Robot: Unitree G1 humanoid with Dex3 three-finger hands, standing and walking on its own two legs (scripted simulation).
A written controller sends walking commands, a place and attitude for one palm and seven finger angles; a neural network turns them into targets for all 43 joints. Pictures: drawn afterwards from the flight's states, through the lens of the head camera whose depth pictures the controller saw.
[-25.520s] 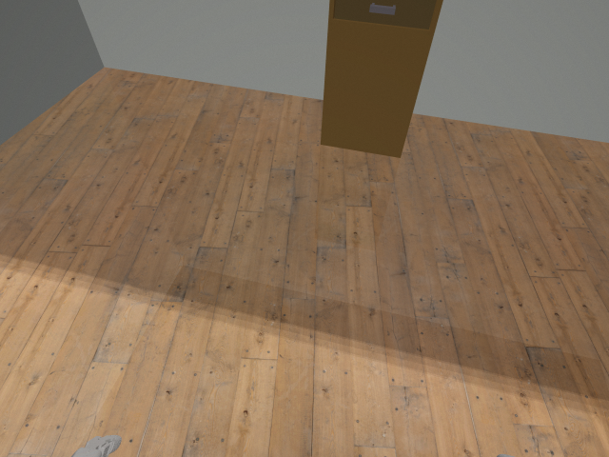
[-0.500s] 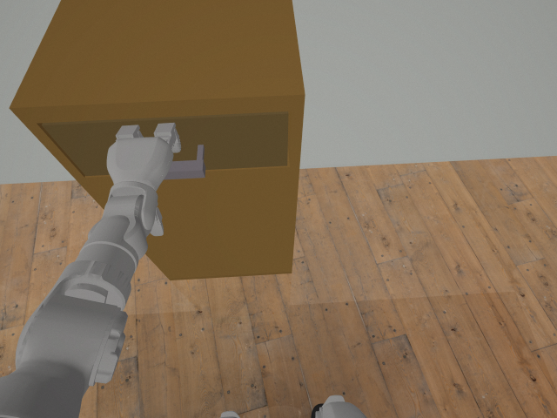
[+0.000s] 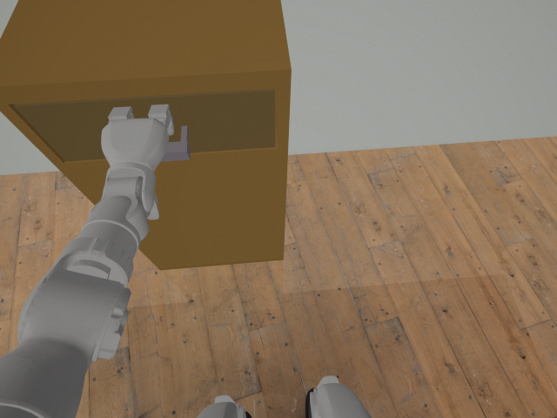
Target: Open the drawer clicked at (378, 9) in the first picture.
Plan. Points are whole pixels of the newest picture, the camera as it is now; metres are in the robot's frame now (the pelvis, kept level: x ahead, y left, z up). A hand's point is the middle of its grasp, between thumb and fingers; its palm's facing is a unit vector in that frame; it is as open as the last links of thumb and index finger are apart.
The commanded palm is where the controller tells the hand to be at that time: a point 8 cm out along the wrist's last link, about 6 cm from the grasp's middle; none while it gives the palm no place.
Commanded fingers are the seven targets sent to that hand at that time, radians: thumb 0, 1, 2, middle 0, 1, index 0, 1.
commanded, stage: lower the fingers behind the handle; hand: left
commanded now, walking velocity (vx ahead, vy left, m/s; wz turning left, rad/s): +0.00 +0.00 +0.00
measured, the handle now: (159, 142) +0.55 +0.17 +0.00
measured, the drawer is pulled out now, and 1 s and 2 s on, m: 0.00 0.00 0.00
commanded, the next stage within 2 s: lift the fingers back up to retry in 0.62 s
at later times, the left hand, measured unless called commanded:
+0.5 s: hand (148, 166) +0.50 +0.18 +0.01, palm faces -0.03 +0.04 -1.00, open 13.9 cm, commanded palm +0.48 +0.19 +0.03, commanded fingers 0.00 -0.50 0.30 -0.30 -1.20 -0.30 -1.20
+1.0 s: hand (144, 164) +0.50 +0.18 +0.01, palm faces -0.07 +0.00 -1.00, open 13.9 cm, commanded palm +0.48 +0.19 +0.07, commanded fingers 0.00 -0.50 0.30 -0.30 -1.20 -0.30 -1.20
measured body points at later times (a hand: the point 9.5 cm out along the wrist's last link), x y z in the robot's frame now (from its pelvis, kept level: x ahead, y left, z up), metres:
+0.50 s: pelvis -0.02 +0.00 -0.02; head +0.11 -0.02 +0.41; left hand +0.50 +0.17 +0.06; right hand -0.01 -0.28 -0.15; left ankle -0.02 +0.11 -0.69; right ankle +0.02 -0.12 -0.69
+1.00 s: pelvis -0.02 +0.00 -0.01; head +0.11 -0.02 +0.43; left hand +0.50 +0.18 +0.07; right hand -0.02 -0.27 -0.14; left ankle -0.02 +0.11 -0.69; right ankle +0.02 -0.12 -0.69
